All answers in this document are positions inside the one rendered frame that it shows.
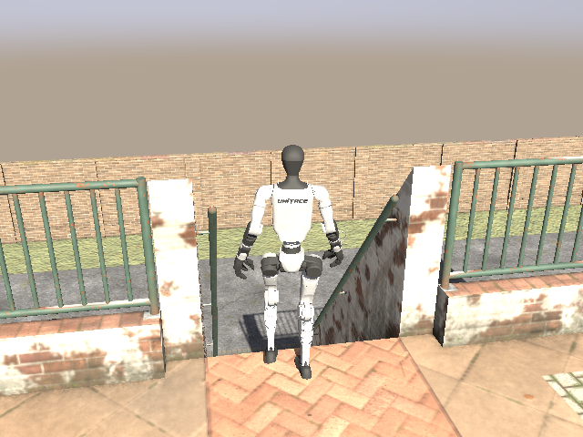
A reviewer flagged right robot hand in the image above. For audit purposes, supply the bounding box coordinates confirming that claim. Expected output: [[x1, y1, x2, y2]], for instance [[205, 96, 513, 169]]
[[322, 249, 344, 268]]

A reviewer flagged left robot upper arm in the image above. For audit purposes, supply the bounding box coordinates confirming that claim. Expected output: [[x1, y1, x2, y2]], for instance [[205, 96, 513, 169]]
[[248, 184, 273, 236]]

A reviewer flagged left robot hand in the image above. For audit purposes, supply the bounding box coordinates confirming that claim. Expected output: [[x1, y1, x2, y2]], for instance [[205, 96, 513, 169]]
[[233, 256, 254, 279]]

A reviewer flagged robot right shin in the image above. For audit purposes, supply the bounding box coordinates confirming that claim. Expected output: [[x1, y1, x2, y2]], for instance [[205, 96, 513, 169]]
[[298, 304, 314, 367]]

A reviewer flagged robot right forearm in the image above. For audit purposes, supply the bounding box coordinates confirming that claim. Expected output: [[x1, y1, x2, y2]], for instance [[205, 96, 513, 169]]
[[326, 220, 342, 252]]

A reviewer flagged right robot upper arm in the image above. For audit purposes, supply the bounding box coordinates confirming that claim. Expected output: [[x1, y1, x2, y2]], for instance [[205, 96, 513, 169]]
[[312, 184, 336, 234]]

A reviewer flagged robot left forearm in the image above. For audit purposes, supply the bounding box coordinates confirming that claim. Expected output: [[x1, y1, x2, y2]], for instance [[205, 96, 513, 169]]
[[237, 222, 257, 260]]

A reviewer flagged humanoid robot head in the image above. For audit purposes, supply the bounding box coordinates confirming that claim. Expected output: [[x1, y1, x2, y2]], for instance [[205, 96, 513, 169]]
[[277, 145, 308, 189]]

